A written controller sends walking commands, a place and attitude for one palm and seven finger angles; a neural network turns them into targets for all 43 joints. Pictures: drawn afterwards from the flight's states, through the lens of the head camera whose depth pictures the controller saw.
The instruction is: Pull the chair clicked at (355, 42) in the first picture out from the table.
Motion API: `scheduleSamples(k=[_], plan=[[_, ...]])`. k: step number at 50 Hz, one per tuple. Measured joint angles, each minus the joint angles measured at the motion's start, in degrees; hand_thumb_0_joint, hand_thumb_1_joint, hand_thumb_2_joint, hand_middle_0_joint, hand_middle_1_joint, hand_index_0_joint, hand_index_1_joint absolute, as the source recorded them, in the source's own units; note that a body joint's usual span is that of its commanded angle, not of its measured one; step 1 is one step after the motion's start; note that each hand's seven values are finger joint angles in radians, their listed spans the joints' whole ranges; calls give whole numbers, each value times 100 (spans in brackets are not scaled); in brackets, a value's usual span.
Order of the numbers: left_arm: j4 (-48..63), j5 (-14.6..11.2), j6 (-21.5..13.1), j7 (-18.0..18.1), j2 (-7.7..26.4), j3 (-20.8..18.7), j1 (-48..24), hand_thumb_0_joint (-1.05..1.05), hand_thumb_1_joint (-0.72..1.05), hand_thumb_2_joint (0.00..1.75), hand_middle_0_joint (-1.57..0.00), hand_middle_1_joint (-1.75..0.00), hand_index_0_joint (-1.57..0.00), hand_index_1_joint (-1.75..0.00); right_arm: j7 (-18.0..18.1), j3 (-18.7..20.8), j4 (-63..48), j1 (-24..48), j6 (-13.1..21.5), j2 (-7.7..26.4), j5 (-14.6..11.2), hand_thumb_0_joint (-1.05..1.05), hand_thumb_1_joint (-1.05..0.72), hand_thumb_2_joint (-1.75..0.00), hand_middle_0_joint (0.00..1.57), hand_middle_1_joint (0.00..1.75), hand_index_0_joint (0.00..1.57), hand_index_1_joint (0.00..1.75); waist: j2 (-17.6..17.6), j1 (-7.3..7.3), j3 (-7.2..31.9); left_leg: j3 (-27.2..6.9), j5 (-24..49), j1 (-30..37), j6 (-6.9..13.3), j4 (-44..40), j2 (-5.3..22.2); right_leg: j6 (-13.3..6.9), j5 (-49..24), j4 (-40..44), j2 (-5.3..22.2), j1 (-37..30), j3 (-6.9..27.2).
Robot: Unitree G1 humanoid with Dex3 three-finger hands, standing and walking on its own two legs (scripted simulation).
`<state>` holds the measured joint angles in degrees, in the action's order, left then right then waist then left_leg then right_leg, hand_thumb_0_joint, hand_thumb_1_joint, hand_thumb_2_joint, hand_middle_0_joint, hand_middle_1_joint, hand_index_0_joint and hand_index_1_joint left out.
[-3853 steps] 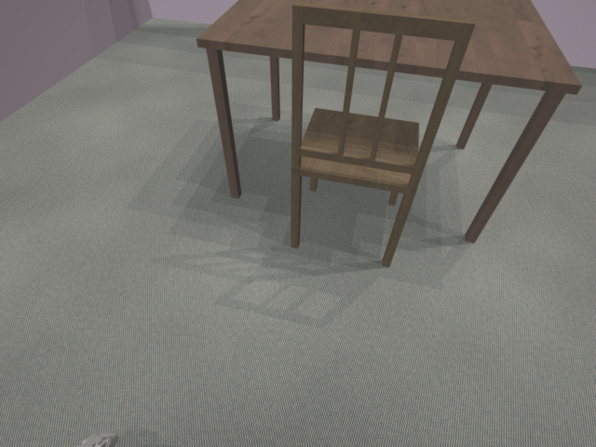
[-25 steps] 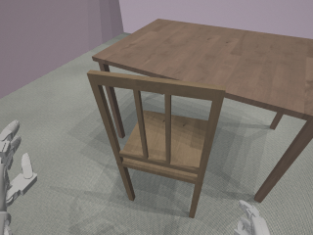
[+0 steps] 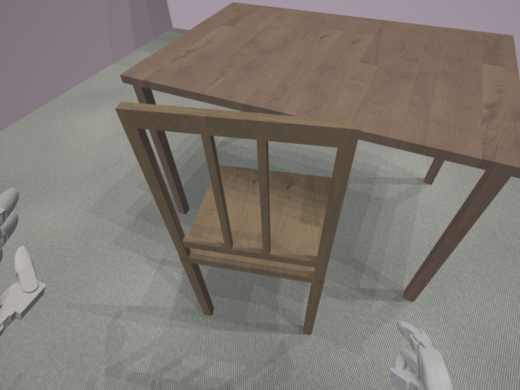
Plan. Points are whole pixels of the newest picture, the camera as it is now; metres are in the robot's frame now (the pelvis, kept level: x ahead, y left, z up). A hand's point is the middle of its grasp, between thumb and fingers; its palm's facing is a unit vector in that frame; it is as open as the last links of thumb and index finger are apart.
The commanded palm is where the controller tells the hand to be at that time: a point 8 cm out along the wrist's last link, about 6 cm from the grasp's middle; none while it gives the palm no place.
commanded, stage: step back with the hand held close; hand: left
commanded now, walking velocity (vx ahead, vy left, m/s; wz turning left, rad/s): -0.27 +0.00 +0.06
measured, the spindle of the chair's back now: (220, 199) +0.51 +0.14 -0.06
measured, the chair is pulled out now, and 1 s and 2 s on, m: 0.12 0.12 0.12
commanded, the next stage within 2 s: stop stepping back and stand still in 1.18 s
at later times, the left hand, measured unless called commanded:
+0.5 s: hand out of the picture +0.12 +0.28 +0.16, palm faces +0.48 -0.74 -0.46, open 7.4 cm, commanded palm +0.07 +0.32 +0.17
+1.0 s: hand out of the picture +0.05 +0.27 +0.16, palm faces +0.45 -0.75 -0.48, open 7.4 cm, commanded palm -0.02 +0.32 +0.17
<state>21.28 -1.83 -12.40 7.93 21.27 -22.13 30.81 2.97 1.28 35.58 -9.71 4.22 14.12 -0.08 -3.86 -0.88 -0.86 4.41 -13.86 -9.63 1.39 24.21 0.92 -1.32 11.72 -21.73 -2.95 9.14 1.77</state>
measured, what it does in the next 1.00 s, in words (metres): shifts its weight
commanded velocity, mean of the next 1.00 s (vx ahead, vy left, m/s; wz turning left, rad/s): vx -0.33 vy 0.00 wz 0.02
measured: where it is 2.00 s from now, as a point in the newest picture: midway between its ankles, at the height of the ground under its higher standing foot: outside the picture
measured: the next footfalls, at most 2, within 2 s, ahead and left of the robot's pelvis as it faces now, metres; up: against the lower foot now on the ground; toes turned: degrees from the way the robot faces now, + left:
right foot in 1.22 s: -0.21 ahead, -0.15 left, +0.00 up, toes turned +0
left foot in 1.44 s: -0.13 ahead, +0.08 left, +0.00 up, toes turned -3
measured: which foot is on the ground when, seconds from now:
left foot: down 0.00-1.00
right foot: down 0.00-0.98, up 1.00-1.00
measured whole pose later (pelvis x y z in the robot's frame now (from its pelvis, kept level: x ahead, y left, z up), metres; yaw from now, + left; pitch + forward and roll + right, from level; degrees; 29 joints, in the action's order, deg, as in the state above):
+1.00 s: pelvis -0.13 +0.01 -0.02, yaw +5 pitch +0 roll -3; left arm 32.5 -0.2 -19.9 9.6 25.6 -25.7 33.1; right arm 3.1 2.6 35.7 -12.1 6.7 12.4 0.9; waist 1.2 1.7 -2.6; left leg 1.7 -10.7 -28.1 3.3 35.4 0.6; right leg -0.2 14.0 -35.9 -4.0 23.9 2.1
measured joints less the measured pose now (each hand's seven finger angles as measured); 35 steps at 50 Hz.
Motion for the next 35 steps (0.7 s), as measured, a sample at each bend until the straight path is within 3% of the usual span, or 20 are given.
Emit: scheduleSamples(k=[5,12,26,31,35], plan=[[336,42,74,-12,155,135,320,2,89,90,-21,-30,-21,-31,57,53,-162,-34,-196,-44,6,1,-90,-90,20,30,20,30,209,133,-42,54,55,-158,63,29,-68,67,-7,-132,69,212,47],[765,17,28,68,427,-122,452,2,89,90,-22,-30,-21,-31,82,25,-292,-136,-253,-143,26,1,-90,-90,20,30,20,30,435,131,-60,48,72,-414,128,294,-123,123,3,-439,132,475,28],[640,155,-193,171,6,-142,107,2,89,90,-21,-30,-21,-31,35,-102,-175,-293,70,-213,64,1,-90,-90,20,30,20,30,286,1,-25,-107,-74,-1071,194,1031,-80,138,-130,-828,112,926,-153],[785,173,-296,215,55,-147,95,2,89,90,-21,-30,-21,-31,32,-100,-138,-362,141,-200,95,1,-90,-90,20,30,20,31,370,58,-64,-131,118,-1191,198,970,-65,147,-285,-733,86,1016,-160],[781,260,-400,181,283,-328,38,2,89,90,-21,-30,-21,-31,48,-45,-186,-433,212,-194,77,1,-90,-90,20,30,20,31,402,186,-115,-192,260,-1346,215,1119,-89,183,17,-1213,-23,1087,35]])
